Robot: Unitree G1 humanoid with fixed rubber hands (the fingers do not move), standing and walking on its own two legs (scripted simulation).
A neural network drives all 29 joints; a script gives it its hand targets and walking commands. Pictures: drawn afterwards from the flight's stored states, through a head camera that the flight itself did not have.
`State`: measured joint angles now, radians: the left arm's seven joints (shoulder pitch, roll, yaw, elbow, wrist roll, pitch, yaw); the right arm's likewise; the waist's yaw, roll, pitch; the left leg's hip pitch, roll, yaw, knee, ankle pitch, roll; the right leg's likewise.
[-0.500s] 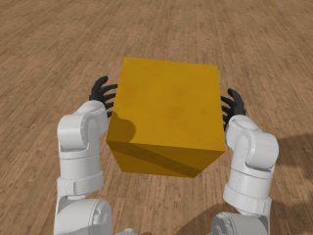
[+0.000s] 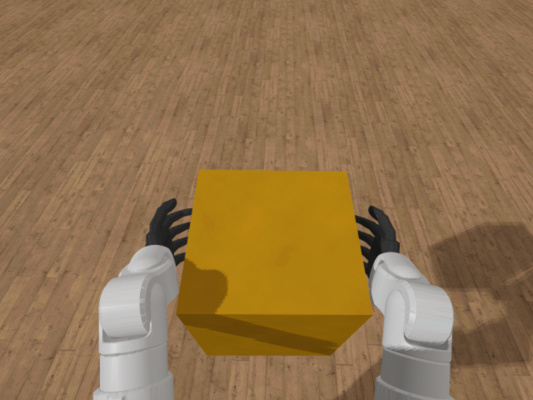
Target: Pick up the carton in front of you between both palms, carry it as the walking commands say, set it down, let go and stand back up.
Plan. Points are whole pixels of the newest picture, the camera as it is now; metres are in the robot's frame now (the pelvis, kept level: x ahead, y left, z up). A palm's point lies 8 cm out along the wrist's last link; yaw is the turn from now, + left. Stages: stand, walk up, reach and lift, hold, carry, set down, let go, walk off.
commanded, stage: carry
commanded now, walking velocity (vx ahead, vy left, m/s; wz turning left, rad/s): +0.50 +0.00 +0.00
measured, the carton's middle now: (270, 271) +0.31 +0.00 +0.03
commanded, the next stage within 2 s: none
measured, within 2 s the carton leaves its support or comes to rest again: neither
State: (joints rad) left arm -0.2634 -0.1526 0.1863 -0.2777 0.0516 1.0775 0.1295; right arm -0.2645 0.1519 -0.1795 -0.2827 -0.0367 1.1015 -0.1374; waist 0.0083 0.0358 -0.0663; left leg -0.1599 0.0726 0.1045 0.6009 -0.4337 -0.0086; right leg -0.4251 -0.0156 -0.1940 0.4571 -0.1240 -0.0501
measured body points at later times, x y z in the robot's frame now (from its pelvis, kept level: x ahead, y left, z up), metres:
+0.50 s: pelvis +0.32 +0.04 +0.01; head +0.30 +0.05 +0.46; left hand +0.58 +0.18 +0.09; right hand +0.56 -0.12 +0.09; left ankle +0.37 +0.12 -0.73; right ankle +0.20 -0.08 -0.64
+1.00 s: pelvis +0.62 -0.02 +0.01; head +0.64 -0.04 +0.46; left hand +0.86 +0.14 +0.08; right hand +0.87 -0.16 +0.07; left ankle +0.54 +0.10 -0.67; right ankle +0.66 -0.10 -0.73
